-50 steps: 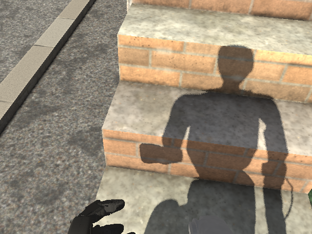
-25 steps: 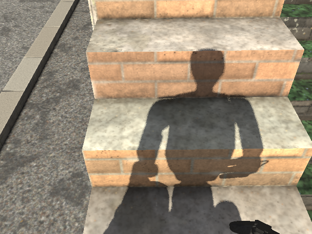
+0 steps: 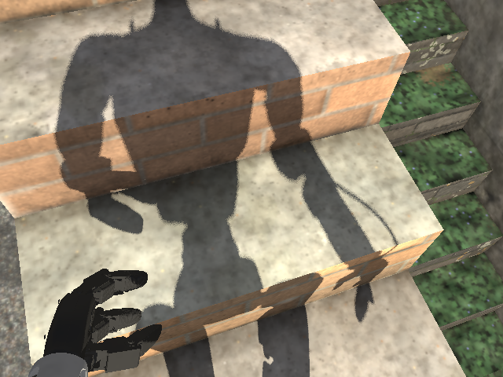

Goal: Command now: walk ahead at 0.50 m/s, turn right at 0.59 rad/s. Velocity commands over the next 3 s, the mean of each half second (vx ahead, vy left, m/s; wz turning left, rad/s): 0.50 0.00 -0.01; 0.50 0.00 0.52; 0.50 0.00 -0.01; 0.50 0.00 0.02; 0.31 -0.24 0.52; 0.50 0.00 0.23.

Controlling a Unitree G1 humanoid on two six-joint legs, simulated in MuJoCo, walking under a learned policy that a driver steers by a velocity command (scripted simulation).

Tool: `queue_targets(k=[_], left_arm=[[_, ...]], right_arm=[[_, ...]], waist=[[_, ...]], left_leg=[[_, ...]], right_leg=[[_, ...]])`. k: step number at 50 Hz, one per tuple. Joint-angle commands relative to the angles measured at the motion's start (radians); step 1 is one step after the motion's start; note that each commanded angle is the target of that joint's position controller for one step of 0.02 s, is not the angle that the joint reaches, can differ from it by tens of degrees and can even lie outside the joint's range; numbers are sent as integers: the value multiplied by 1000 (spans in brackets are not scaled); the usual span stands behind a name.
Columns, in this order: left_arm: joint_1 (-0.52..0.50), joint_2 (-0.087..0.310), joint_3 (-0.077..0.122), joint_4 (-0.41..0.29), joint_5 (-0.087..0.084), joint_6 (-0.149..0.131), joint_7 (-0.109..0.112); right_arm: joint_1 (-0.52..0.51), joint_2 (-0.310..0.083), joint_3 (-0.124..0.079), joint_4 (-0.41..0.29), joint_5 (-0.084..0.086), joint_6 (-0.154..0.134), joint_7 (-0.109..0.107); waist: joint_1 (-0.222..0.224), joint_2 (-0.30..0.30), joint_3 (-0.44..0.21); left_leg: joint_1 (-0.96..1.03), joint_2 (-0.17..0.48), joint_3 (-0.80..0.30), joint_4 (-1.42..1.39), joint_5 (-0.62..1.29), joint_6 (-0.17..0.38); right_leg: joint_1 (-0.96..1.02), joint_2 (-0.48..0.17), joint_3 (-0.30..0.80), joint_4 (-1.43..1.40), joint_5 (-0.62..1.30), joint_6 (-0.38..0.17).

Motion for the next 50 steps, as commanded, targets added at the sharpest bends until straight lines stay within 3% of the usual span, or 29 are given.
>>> queue_targets(k=[1,2,4,5,8,9,11,14,18,21,22,23,24,26,28,30,32,34,35,38,40,41,42,43,44,45,46,48,50], left_arm=[[435,333,148,223,-17,26,31],[474,296,107,277,19,2,37],[220,225,80,233,36,-4,45],[178,234,84,229,44,-7,29],[285,193,72,291,43,27,-51],[282,194,69,278,43,40,-68],[237,166,58,262,39,56,-64],[223,200,57,248,9,108,-80],[-82,226,58,78,11,49,13],[50,208,67,71,-25,36,-9],[247,18,28,0,-34,55,-31],[185,-3,-8,-52,-10,35,-73],[113,37,-3,-80,19,20,-110],[216,96,19,-76,36,-16,-97],[245,55,3,-91,55,-48,-63],[451,5,-5,-60,20,-42,-21],[181,-9,3,-74,-17,-3,40],[121,86,42,-41,0,-34,69],[145,109,54,-35,12,-54,73],[280,147,64,45,99,-79,30],[212,178,86,44,78,-61,10],[97,210,87,19,33,-91,-17],[209,181,86,43,-9,-78,-11],[249,163,80,-18,-62,-46,-7],[-28,189,77,-76,15,-22,-42],[-81,119,54,-105,56,-14,-67],[-23,50,22,-128,52,-9,-82],[187,-7,2,-108,46,-28,-78],[200,-6,7,-110,49,-25,-51]], right_arm=[[-90,51,13,-290,-18,-26,-34],[-189,-41,0,-303,-35,-34,-30],[131,-52,-3,-150,-54,60,-17],[229,-8,-1,-129,-51,106,-22],[46,180,32,-239,1,163,-103],[59,179,26,-266,14,180,-131],[190,137,-12,-235,38,204,-166],[265,90,-29,-208,18,227,-226],[536,-2,-44,-134,-25,261,-121],[520,99,-13,-173,-76,262,-56],[175,-42,-50,-232,-69,250,-68],[-48,-96,-56,-310,-71,230,-53],[-79,-47,-41,-332,-57,220,-81],[-95,63,-14,-311,-114,196,-115],[-82,129,0,-288,-105,179,-98],[-158,42,-43,-274,-79,184,-76],[109,17,-88,-194,-45,186,-34],[200,18,-106,-253,-34,194,-23],[174,48,-92,-288,-32,190,-31],[-27,111,-10,-450,-48,177,-74],[-147,124,39,-534,-60,200,-51],[95,48,36,-516,-108,246,-46],[191,-95,-30,-427,-90,242,-1],[113,-277,-88,-431,-85,223,6],[81,-253,-85,-458,-43,218,5],[-25,-117,-38,-465,-36,205,-10],[-27,-58,-16,-415,-66,189,-41],[-45,15,5,-360,-68,159,-70],[-39,21,6,-330,-71,126,-49]], waist=[[-28,-32,-592],[0,58,-279],[-258,232,-133],[-316,136,-107],[-298,-46,16],[-305,-132,78],[-352,-263,57],[-389,-355,52],[-582,-290,-114],[-481,-249,-64],[-214,221,21],[-158,285,-30],[-134,366,-137],[-53,140,-49],[-76,-31,-41],[31,-169,-41],[-170,-330,-61],[-281,-66,-121],[-253,35,-161],[-232,-108,-124],[-250,-199,-138],[-350,-289,-153],[-348,-124,-151],[-309,306,-174],[-384,447,-201],[-308,293,-78],[-212,188,3],[-103,169,82],[-109,141,78]], left_leg=[[-989,-141,-231,951,-118,125],[-1251,-139,-227,811,-416,113],[-1042,-84,-34,510,-433,137],[-902,-82,41,424,-469,133],[-757,-121,85,448,-323,197],[-682,-143,108,303,-270,193],[-478,-201,213,454,-216,201],[-710,-213,216,748,-509,228],[-84,-88,178,87,-426,299],[-105,-164,82,-443,-680,372],[-257,-78,-669,-864,-1001,618],[-328,-118,-984,-1142,-984,610],[-500,-106,-1160,-1360,-1088,535],[-897,-90,-1026,-1048,-852,405],[-929,-202,-534,-748,-368,266],[-799,-335,-157,-629,-380,141],[-503,-364,-23,19,-559,179],[-594,-293,-67,466,-562,175],[-696,-283,-42,584,-591,163],[-1176,-93,-35,576,-802,213],[-824,-17,16,140,-791,271],[-139,-49,92,-32,-702,303],[84,-257,41,-267,-816,366],[162,-160,-447,-675,-981,519],[-26,-55,-968,-1145,-1059,536],[-216,-64,-967,-1153,-1026,498],[-338,-41,-936,-1081,-965,485],[-425,-56,-840,-1037,-976,417],[-301,-33,-807,-1084,-881,430]], right_leg=[[1577,-499,645,-727,578,31],[1752,-447,555,-745,943,139],[1448,-381,252,-982,871,271],[1337,-360,128,-1058,795,300],[890,-281,-102,-1210,493,296],[759,-268,-163,-1298,492,274],[559,-283,-244,-1359,656,245],[842,-349,-232,-1183,1048,273],[744,-389,-206,-1055,1182,248],[891,-468,-56,-543,1060,178],[612,-204,104,-216,245,255],[522,-61,355,57,-19,295],[597,-15,408,224,-92,312],[743,-89,563,147,-188,260],[846,-115,516,-204,-233,241],[1080,-119,250,-1094,-16,233],[927,-196,203,-1324,317,259],[1010,-349,272,-1299,574,263],[1120,-401,267,-1263,690,251],[1472,-562,277,-920,1206,178],[1187,-526,156,-960,1171,208],[651,-600,174,-884,1508,95],[522,-543,212,-621,1540,63],[301,-319,216,-314,989,176],[234,-22,293,90,17,214],[230,-15,464,308,-19,223],[195,-21,464,428,-60,240],[98,-30,485,465,-120,236],[-79,-11,447,721,-157,252]])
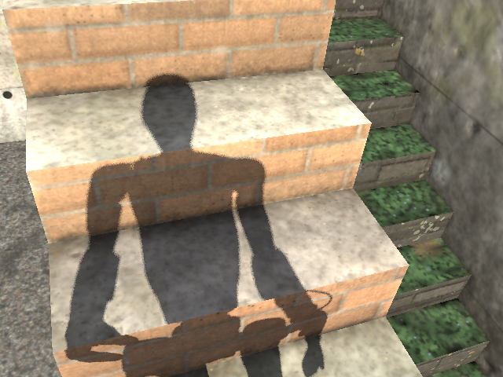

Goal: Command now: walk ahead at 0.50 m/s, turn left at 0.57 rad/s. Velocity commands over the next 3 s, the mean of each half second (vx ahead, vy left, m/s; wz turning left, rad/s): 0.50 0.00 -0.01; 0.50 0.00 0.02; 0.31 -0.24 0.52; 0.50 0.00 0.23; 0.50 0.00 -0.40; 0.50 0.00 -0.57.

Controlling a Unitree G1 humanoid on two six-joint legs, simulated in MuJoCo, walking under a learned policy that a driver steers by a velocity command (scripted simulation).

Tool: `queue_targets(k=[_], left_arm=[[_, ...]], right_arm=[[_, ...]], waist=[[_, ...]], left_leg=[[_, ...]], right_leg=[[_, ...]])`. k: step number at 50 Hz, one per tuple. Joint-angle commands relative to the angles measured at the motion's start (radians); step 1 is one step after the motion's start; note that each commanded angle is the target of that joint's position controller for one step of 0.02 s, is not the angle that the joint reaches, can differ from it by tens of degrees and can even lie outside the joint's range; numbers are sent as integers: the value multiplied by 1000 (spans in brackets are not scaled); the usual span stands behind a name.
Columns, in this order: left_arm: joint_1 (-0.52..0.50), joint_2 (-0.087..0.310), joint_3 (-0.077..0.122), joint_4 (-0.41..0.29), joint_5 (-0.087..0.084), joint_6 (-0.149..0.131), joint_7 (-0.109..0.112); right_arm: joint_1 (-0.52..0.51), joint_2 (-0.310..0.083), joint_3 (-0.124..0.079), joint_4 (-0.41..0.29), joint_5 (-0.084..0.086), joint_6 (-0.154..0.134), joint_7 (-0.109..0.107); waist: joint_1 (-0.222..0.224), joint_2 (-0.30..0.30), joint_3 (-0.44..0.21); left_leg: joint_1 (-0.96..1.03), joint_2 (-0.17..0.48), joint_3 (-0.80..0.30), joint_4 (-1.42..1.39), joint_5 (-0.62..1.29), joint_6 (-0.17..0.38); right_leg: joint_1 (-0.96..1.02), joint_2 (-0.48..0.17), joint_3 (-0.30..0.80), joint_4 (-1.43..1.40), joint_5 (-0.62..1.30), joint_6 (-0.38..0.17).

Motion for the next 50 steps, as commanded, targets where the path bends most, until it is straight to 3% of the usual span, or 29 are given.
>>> queue_targets(k=[1,2,3,6,7,10,15,18,20,22,23,24,25,26,27,28,29,30,31,32,33,34,35,37,39,44,46,47,50], left_arm=[[-150,-27,-17,-175,-2,-27,28],[-119,-41,-20,-175,-11,-20,41],[-31,-53,-23,-151,-2,-11,51],[78,12,17,-88,-33,6,37],[137,-21,20,-56,-53,8,39],[231,32,64,-4,-86,15,47],[-30,41,67,-78,-78,26,86],[-99,2,47,-117,-64,47,94],[-109,32,54,-132,-61,63,86],[-95,35,42,-173,-58,80,65],[-9,29,36,-174,-64,102,52],[191,44,33,-112,-78,127,41],[394,95,58,-34,-102,130,38],[654,157,101,110,-98,120,19],[608,286,99,169,-84,103,35],[353,227,32,92,-103,101,37],[271,198,1,97,-83,92,47],[280,168,-5,129,-18,68,79],[287,131,-6,129,13,48,86],[284,84,-5,165,-6,23,79],[296,10,-12,185,-12,2,73],[276,-12,-11,178,-6,-16,61],[182,-48,-12,163,7,-22,62],[114,-31,14,168,5,-62,73],[66,-23,24,157,-1,-86,88],[-69,19,31,77,10,-102,98],[-118,77,30,48,4,-106,88],[-93,93,31,45,12,-106,84],[-92,95,19,12,7,-109,67]], right_arm=[[-89,-187,-50,-30,-3,-77,9],[-75,-191,-50,-8,-3,-92,18],[-76,-193,-51,8,20,-90,16],[-136,-194,-63,42,52,-99,2],[-150,-201,-68,65,32,-100,-2],[-241,-257,-85,69,12,-134,16],[-105,-295,-90,144,-12,-174,4],[-64,-357,-102,184,-3,-188,-9],[-131,-398,-104,203,-18,-172,-2],[-246,-426,-109,203,-15,-153,3],[-318,-455,-116,199,-20,-144,16],[-504,-439,-103,143,7,-118,32],[-465,-437,-110,139,10,-85,17],[-314,-415,-104,165,0,-57,0],[-251,-216,-34,93,44,-23,56],[-11,-97,4,92,50,-21,104],[51,-45,13,130,33,-43,127],[-33,-40,14,58,46,-26,118],[-198,-11,38,-8,63,-33,80],[-236,-49,36,-13,40,-47,52],[-248,-114,10,4,13,-60,50],[-298,-175,-15,8,8,-57,55],[-375,-169,-21,-24,6,-48,65],[-481,-102,-15,-120,17,-12,42],[-401,-55,-11,-153,44,-5,25],[-203,-102,-44,-130,45,55,-11],[-171,-121,-54,-126,57,79,-20],[-184,-127,-63,-135,39,92,-24],[-181,-173,-82,-144,42,103,-11]], waist=[[41,191,222],[57,166,214],[97,170,218],[142,84,220],[160,145,156],[201,205,66],[100,220,165],[86,219,196],[125,247,224],[216,253,246],[280,295,215],[403,260,187],[434,305,60],[458,103,-85],[320,-689,-9],[95,-770,-5],[23,-624,-50],[19,-460,-102],[84,-505,-80],[98,-539,-109],[111,-467,-124],[135,-331,-85],[125,-223,-35],[111,11,12],[45,138,7],[-37,241,75],[-52,184,106],[-33,177,138],[-12,86,159]], left_leg=[[42,213,-703,-922,-247,213],[120,234,-652,-940,-196,191],[139,224,-530,-950,-113,159],[154,249,-296,-1003,79,152],[135,262,-231,-990,123,165],[281,360,-137,-1063,200,151],[747,601,-145,-1140,75,134],[880,736,-70,-1210,25,109],[858,738,75,-1256,22,53],[671,706,241,-1329,-40,-13],[550,677,324,-1407,-16,-43],[186,599,452,-1484,72,-35],[219,526,435,-1213,585,9],[251,495,387,-776,946,21],[276,258,356,-288,337,-54],[310,185,123,133,284,-135],[260,174,57,341,381,-182],[81,144,50,438,324,-199],[-75,178,42,416,293,-169],[-101,185,52,430,322,-159],[-34,179,91,443,401,-133],[15,159,105,463,460,-107],[16,125,95,569,515,-92],[-115,98,40,698,512,-69],[-213,105,-39,719,513,-84],[-319,119,-7,742,476,-123],[-281,133,58,720,467,-129],[-307,131,96,784,472,-143],[-351,159,99,672,476,-147]], right_leg=[[-407,28,5,412,-50,10],[-466,16,4,395,-40,10],[-444,-26,1,290,-25,19],[-363,-82,-74,-13,50,55],[-300,-46,-119,134,24,48],[-283,-72,-142,245,15,45],[-809,-176,-9,386,-306,15],[-1016,-181,106,472,-427,-9],[-984,-206,77,401,-457,-13],[-805,-263,50,104,-396,-64],[-540,-269,-19,-61,-322,-88],[21,-225,-126,-383,-185,-114],[336,-113,-109,-482,-238,-128],[538,74,-164,-520,-216,-120],[176,-4,445,-1263,-654,-115],[83,-58,676,-1526,-872,14],[151,-104,572,-1499,-658,127],[317,-132,394,-1220,-450,68],[432,-107,179,-1006,-146,14],[458,-106,136,-903,-24,6],[362,-129,162,-951,-85,10],[226,-174,237,-1019,-174,-17],[74,-222,348,-1075,-283,-67],[83,-313,400,-1081,-182,-104],[185,-354,329,-1091,-149,-87],[261,-424,69,-1227,29,-29],[220,-448,-6,-1332,41,-29],[226,-457,-34,-1357,24,-41],[343,-457,-117,-1419,37,-51]])
Over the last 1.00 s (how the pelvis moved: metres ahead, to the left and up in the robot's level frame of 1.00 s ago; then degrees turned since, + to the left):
0.10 0.09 0.18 10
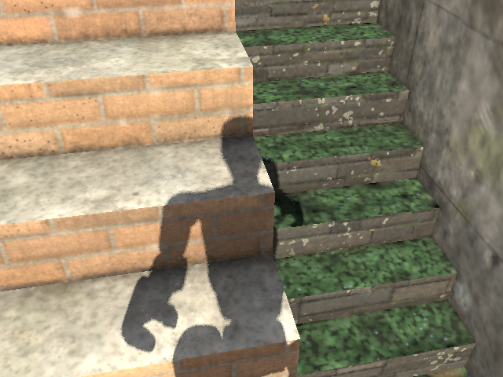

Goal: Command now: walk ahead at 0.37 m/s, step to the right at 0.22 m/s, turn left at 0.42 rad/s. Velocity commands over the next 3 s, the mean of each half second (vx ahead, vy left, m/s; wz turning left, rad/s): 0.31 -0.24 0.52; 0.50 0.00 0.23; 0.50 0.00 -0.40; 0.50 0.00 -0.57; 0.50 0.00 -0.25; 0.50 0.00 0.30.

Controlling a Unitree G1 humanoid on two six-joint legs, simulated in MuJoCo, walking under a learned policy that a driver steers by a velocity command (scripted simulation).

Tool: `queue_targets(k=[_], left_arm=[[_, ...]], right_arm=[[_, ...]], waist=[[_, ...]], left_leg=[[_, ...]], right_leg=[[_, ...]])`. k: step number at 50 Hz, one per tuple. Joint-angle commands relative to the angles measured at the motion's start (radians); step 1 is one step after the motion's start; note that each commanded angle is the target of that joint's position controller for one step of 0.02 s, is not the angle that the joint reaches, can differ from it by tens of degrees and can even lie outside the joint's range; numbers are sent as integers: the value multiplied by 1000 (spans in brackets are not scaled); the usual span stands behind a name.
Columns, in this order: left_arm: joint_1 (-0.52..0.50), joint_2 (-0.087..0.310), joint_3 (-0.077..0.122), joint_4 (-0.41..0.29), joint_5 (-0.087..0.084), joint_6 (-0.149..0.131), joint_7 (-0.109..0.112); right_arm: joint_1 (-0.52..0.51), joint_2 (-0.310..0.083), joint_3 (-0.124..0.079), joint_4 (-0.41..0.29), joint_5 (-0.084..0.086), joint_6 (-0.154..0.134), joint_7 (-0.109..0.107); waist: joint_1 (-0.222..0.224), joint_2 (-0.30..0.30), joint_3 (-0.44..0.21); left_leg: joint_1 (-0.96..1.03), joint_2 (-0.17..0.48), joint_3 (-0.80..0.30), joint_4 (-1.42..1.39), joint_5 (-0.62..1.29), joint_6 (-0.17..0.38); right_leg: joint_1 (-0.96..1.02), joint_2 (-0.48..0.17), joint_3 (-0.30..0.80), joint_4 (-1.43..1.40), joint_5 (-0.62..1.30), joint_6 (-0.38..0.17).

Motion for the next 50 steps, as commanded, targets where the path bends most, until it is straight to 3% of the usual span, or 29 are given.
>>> queue_targets(k=[1,5,10,11,12,13,14,15,16,17,18,21,22,25,26,28,30,31,32,33,34,36,38,40,43,45,46,49,50], left_arm=[[-122,91,-5,-185,-1,0,-29],[-179,64,-26,-220,-2,17,-42],[-293,-3,-61,-279,-29,2,-87],[-297,18,-52,-291,-32,-4,-86],[-223,65,-27,-238,9,15,-53],[-253,53,-18,-248,31,43,-43],[-311,48,-22,-263,6,59,-41],[-383,43,-16,-268,5,77,-37],[-430,22,-24,-323,-15,92,-47],[-218,-33,-32,-370,-21,105,-98],[-160,20,-12,-341,-2,104,-103],[-300,16,5,-376,-18,103,-80],[-304,-11,6,-385,12,123,-73],[-108,-49,-3,-291,-2,121,-60],[-31,21,11,-235,-33,107,-64],[-39,33,1,-233,-85,103,-46],[18,-61,-13,-158,-68,126,-5],[121,-4,15,-88,-73,128,4],[292,9,22,-32,-82,109,-3],[451,143,54,37,-50,102,-4],[390,109,64,34,-26,94,0],[196,38,49,27,-29,63,-9],[261,1,37,119,-10,16,-13],[347,-42,31,171,2,-14,-32],[465,-11,38,233,11,-25,-31],[415,7,38,231,-2,-35,-27],[445,13,45,235,-4,-38,-30],[509,-15,44,266,-16,-10,-7],[395,-6,38,218,-31,5,-5]], right_arm=[[140,-145,-57,-1,-25,15,-8],[176,-191,-87,-11,-26,27,10],[293,-109,-53,-8,-29,28,-1],[304,-96,-46,-8,-32,26,5],[349,-169,-79,-26,-22,3,6],[401,-177,-91,-2,-36,0,3],[517,-134,-78,60,-72,-16,1],[717,-91,-72,153,-71,-21,3],[734,-23,-50,191,-76,-16,17],[477,-178,-93,91,-53,-12,-1],[260,-249,-112,-9,-8,-12,-10],[324,-210,-88,35,-36,-69,-26],[261,-124,-70,52,-39,-91,-25],[292,-137,-77,66,-37,-119,1],[186,-135,-63,23,-10,-130,23],[182,-133,-48,-8,-36,-109,22],[284,-119,-60,65,-49,-71,2],[348,-95,-51,92,-47,-83,10],[188,-63,-37,38,-25,-93,29],[-83,17,1,-91,14,-115,57],[-106,10,12,-109,-9,-132,65],[-101,-61,-3,-88,-34,-156,54],[-189,50,52,-136,-28,-156,42],[-184,59,69,-117,-13,-160,51],[-325,69,81,-155,-5,-163,35],[-436,55,74,-217,-7,-151,36],[-471,48,69,-230,-10,-143,35],[-688,95,103,-372,-21,-131,77],[-656,126,133,-378,-3,-134,108]], waist=[[-10,-90,181],[-40,-101,178],[-117,-171,110],[-133,-150,92],[-132,-176,36],[-156,-68,82],[-204,44,43],[-284,185,79],[-250,253,165],[-24,428,259],[29,228,291],[-18,-51,216],[14,-158,203],[40,-48,81],[45,116,28],[47,120,129],[12,154,166],[11,106,121],[124,40,98],[233,-230,127],[186,-274,182],[74,-49,232],[72,-62,209],[72,83,201],[138,17,241],[138,-36,329],[174,-72,302],[235,-123,271],[190,-109,246]], left_leg=[[-79,42,56,-117,-66,-40],[42,119,87,-439,-109,-4],[256,208,148,-910,-175,77],[290,224,169,-995,-190,96],[403,207,244,-1046,-212,134],[425,218,261,-1185,-195,157],[606,197,256,-1295,-83,180],[713,166,250,-1491,-5,185],[727,211,43,-1565,-68,215],[561,349,-629,-1827,-527,350],[390,453,-783,-1959,-857,378],[413,409,-615,-1847,-645,306],[404,319,-460,-1590,-513,238],[551,222,-307,-1530,-393,222],[512,197,-281,-1544,-473,300],[445,154,-184,-1663,-550,294],[447,68,-129,-1520,-592,279],[355,103,-193,-1506,-579,315],[150,88,-179,-1329,-549,294],[-123,5,-36,-1072,-333,188],[-124,42,-76,-783,-216,141],[-145,27,-118,-295,-141,92],[-326,33,-166,75,-130,135],[-353,63,-157,-52,-52,150],[-492,82,-58,101,-167,140],[-597,169,-33,23,-257,128],[-641,203,7,86,-275,137],[-556,294,66,-209,-307,134],[-171,281,181,-603,-257,145]], right_leg=[[41,-295,270,-495,206,-39],[141,-286,130,-555,238,-10],[250,-248,12,-505,271,48],[283,-257,3,-488,260,53],[270,-218,-39,-480,85,35],[267,-196,-62,-381,77,32],[168,-169,-72,-249,46,40],[84,-73,-82,-9,75,73],[-117,-11,30,202,-142,100],[-300,58,226,377,-98,161],[-296,26,282,614,1,180],[-351,42,364,709,43,182],[-383,29,406,767,295,175],[-349,53,359,682,276,143],[-279,87,270,645,159,131],[-168,93,198,14,-371,107],[56,127,64,-349,-51,90],[202,167,47,-297,-48,43],[398,35,263,-300,3,-6],[418,-263,819,-568,-523,-82],[267,-408,1113,-752,-724,-172],[123,-373,957,-703,-462,-216],[177,-287,736,-630,-182,-216],[240,-245,590,-579,-74,-138],[317,-304,540,-680,15,-168],[319,-336,501,-751,64,-139],[382,-348,500,-743,164,-149],[386,-275,405,-795,301,-83],[136,-212,275,-891,382,-77]])
Over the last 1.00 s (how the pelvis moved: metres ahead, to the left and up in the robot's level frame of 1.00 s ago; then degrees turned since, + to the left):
0.30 -0.26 0.27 9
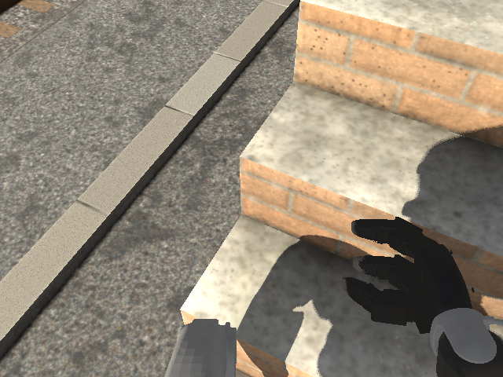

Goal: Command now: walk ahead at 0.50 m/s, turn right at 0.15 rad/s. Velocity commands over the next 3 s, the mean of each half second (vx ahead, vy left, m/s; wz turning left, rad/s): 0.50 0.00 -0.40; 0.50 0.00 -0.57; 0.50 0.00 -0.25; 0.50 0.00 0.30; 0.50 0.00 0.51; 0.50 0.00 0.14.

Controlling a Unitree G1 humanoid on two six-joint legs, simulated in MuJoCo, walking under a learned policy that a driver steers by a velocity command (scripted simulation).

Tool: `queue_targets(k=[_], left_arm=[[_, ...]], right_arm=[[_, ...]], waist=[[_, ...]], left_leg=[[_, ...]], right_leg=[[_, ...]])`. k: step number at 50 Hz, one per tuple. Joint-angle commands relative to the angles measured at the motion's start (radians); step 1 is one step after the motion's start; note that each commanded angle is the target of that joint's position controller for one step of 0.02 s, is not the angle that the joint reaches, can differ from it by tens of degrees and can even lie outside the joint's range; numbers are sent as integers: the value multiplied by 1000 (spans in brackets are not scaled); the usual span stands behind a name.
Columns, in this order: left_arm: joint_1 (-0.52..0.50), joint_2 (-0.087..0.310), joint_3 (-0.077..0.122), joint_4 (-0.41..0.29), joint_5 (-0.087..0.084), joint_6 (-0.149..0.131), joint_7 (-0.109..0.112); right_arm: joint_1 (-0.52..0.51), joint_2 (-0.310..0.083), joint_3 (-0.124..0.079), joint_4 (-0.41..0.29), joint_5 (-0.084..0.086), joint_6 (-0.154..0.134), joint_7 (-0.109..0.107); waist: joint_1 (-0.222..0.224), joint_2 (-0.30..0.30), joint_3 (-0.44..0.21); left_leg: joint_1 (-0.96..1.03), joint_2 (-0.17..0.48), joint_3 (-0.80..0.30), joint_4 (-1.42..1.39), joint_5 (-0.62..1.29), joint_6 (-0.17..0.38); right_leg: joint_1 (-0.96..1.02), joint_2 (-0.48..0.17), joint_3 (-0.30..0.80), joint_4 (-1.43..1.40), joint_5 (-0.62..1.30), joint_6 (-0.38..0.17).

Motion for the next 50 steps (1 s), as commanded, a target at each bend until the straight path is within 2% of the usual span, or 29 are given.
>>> queue_targets(k=[1,2,3,4,5,6,7,9,10,11,13,16,19,22,27,30,32,33,34,36,37,38,39,40,41,43,44,47,50], left_arm=[[-52,160,34,-77,-41,5,4],[-23,208,18,-87,-49,-20,-30],[-90,347,52,-128,-64,-43,-65],[-159,326,51,-212,-142,-55,-80],[-243,281,62,-292,-150,-43,-67],[-255,178,59,-289,-107,-18,-53],[-329,98,48,-332,-87,4,-39],[-337,44,40,-352,-50,43,-29],[-277,9,22,-334,-48,63,-19],[-271,10,10,-319,-59,82,-10],[-321,-15,-9,-326,-78,103,1],[-367,-15,-8,-315,-63,108,6],[-501,-27,-14,-355,-66,115,19],[-520,22,-3,-360,-65,125,17],[-674,63,11,-412,-76,166,-21],[-767,64,13,-449,-78,178,-46],[-819,83,-7,-480,-71,176,-43],[-760,51,-20,-475,-77,183,-39],[-614,36,-15,-439,-93,182,-30],[-336,58,-11,-385,-99,141,-24],[-219,174,24,-357,-96,137,-18],[-191,322,70,-307,-90,155,-12],[-405,363,87,-334,-108,161,-19],[-569,343,70,-344,-98,142,-16],[-565,284,51,-297,-93,116,-8],[-523,128,14,-196,-55,83,8],[-489,126,10,-166,-46,71,10],[-452,154,15,-165,-49,44,1],[-277,194,25,-128,-38,18,-15]], right_arm=[[-214,71,51,-188,37,-18,47],[129,38,13,-58,39,-13,29],[529,-71,-42,33,33,-15,30],[711,-219,-107,73,-4,-40,15],[726,-361,-160,79,2,-16,-8],[562,-351,-159,76,3,-18,-3],[438,-296,-142,122,-4,-25,1],[295,-124,-94,220,13,-41,-4],[280,-54,-70,266,-2,-57,0],[278,-46,-61,306,0,-64,3],[342,18,-35,363,-41,-75,-8],[447,-40,-41,407,-39,-121,-15],[586,-106,-50,459,-33,-124,-21],[643,-120,-43,450,-44,-126,-17],[735,-150,-53,459,-48,-103,-12],[825,-169,-62,475,-69,-60,-56],[784,-113,-46,445,-60,-34,-79],[789,-133,-47,464,-46,-35,-95],[772,-198,-50,456,-14,-42,-99],[602,-349,-76,394,42,-27,-62],[541,-389,-101,328,40,-34,-39],[448,-327,-103,276,3,-40,11],[372,-284,-111,226,-51,-49,35],[358,-210,-96,180,-68,-66,51],[368,-139,-74,164,-67,-81,49],[450,-41,-37,166,-75,-88,27],[437,15,-8,143,-75,-87,16],[408,-22,-4,161,-58,-81,-3],[199,-29,-7,60,-65,-74,-13]], waist=[[-68,-153,100],[-148,-220,-140],[-348,-284,-390],[-436,-70,-594],[-449,176,-780],[-372,146,-700],[-288,120,-528],[-151,145,-136],[-81,127,-59],[-66,94,-30],[-53,19,16],[-92,-28,22],[-134,-39,65],[-141,-8,89],[-203,169,130],[-202,309,128],[-204,247,196],[-145,235,133],[-102,240,40],[58,267,-137],[88,132,-184],[43,-91,-206],[-34,19,-127],[-129,0,36],[-150,-43,98],[-242,4,121],[-268,-9,110],[-240,-11,105],[-116,-86,75]], left_leg=[[701,-35,145,-725,-33,13],[1131,-194,243,-586,32,24],[1427,-192,101,-665,76,38],[1697,134,-454,-1005,-38,79],[1596,380,-824,-1422,29,-11],[1384,386,-862,-1511,-101,-33],[1234,366,-763,-1536,-185,-31],[883,263,-464,-1451,-238,-37],[767,239,-341,-1430,-226,-48],[731,249,-306,-1459,-186,-35],[749,231,-161,-1463,-53,-52],[866,263,-45,-1512,109,-40],[1051,252,31,-1534,209,-79],[1113,219,141,-1527,272,-147],[1167,209,225,-1604,248,-123],[1371,261,258,-1681,315,-72],[1276,191,398,-1740,667,-80],[1225,185,437,-1707,1076,-45],[1229,229,425,-1602,1634,12],[1209,210,387,-1164,2030,21],[944,137,320,-866,1684,-45],[673,-94,209,-513,383,-102],[611,-154,-50,-152,276,-120],[538,-139,-95,28,342,-107],[462,-138,-79,171,375,-76],[439,-102,-93,193,467,-32],[384,-100,-98,178,475,-23],[272,-117,-5,175,348,-27],[-115,-89,27,460,125,-21]], right_leg=[[-538,-88,41,-263,379,-185],[-523,-110,18,38,1194,-201],[-502,-118,70,388,1418,-174],[-748,26,136,850,986,-81],[-711,190,185,1375,175,-30],[-805,175,337,1760,235,-20],[-902,112,288,1902,314,-35],[-990,60,223,1970,377,-56],[-982,75,235,1984,380,-66],[-994,86,220,2000,291,-65],[-1050,112,239,1923,348,-69],[-1203,197,216,2078,395,-72],[-1479,248,185,2370,289,-98],[-1528,226,153,2306,290,-84],[-1467,166,13,2032,259,-64],[-1488,99,51,1950,13,-91],[-1252,80,-76,1468,-195,-164],[-1019,126,-140,1352,-272,-214],[-842,207,-207,1380,-387,-238],[-514,286,-79,1114,-305,-271],[-303,193,286,855,-268,-330],[-251,40,913,333,-654,-378],[-448,-39,1274,64,-880,-359],[-674,-45,1204,86,-847,-334],[-787,-31,1062,170,-710,-330],[-866,24,738,369,-427,-267],[-825,46,624,369,-308,-262],[-717,64,477,338,-24,-302],[-342,-9,575,211,162,-316]])
Over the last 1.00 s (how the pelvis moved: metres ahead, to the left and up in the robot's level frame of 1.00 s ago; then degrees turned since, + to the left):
0.17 0.18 0.03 24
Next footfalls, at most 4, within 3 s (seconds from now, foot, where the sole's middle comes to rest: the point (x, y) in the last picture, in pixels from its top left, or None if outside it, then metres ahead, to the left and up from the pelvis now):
0.04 left None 0.26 0.17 -0.58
0.72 right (348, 335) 0.44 -0.07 -0.39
1.20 left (333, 142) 0.75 0.00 -0.20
1.58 right None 0.90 -0.39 -0.01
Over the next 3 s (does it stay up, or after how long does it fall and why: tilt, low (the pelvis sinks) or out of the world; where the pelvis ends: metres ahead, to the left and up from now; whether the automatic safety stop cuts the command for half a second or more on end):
stays up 1.47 -0.40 1.16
